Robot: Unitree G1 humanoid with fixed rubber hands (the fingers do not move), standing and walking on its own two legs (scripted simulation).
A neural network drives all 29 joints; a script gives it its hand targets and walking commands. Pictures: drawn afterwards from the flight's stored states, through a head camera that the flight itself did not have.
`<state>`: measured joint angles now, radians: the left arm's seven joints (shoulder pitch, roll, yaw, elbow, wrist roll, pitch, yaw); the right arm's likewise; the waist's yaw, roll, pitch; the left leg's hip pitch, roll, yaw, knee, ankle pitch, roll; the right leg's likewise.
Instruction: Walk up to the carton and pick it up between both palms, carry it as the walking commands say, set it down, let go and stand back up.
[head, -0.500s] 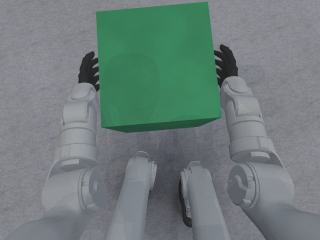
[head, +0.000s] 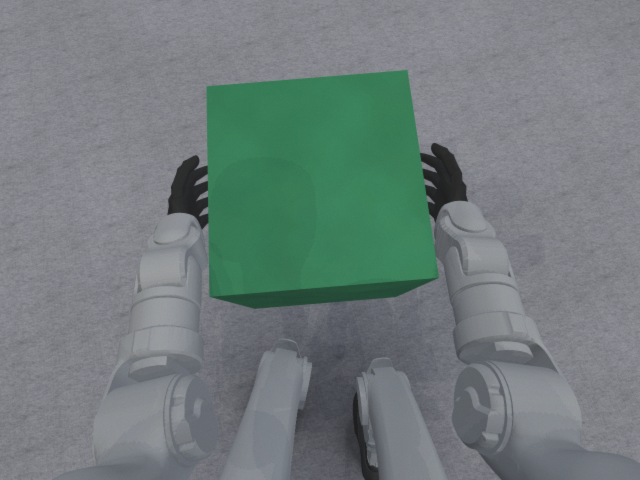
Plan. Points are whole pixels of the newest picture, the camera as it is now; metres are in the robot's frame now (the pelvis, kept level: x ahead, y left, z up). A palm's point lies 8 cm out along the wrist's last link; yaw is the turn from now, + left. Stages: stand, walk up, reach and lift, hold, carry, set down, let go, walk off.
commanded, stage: reach and lift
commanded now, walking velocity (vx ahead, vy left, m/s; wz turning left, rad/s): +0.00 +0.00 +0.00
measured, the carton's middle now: (317, 210) +0.46 +0.06 -0.12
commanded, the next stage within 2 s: none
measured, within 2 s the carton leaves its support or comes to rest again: neither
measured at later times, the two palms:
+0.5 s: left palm (168, 211) +0.39 +0.21 +0.01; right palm (477, 195) +0.44 -0.11 +0.02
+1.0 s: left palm (141, 201) +0.37 +0.21 +0.08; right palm (517, 187) +0.42 -0.12 +0.09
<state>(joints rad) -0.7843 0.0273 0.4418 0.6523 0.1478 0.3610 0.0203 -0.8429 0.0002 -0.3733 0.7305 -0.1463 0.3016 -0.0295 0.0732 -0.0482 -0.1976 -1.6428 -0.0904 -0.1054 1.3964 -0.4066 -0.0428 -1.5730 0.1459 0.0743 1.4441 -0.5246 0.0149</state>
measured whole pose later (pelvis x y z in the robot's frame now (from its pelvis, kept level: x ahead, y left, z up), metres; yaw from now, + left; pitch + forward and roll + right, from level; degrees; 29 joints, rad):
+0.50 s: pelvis +0.03 +0.00 +0.07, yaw +1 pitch +32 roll -1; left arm -0.61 -0.02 0.42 0.61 0.16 0.34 0.01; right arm -0.67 0.04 -0.35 0.69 -0.17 0.29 -0.01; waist 0.07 -0.05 -0.20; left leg -1.32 -0.08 -0.11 1.12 -0.36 -0.03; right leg -1.26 0.13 0.10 1.17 -0.46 0.00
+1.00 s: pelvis +0.05 +0.00 +0.13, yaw +1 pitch +23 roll +0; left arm -0.45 -0.07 0.40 0.51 0.20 0.37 -0.03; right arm -0.51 0.08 -0.34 0.59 -0.22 0.32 0.05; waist 0.07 -0.04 -0.15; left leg -0.94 -0.07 -0.12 0.79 -0.26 -0.02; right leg -0.88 0.10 0.13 0.83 -0.36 0.00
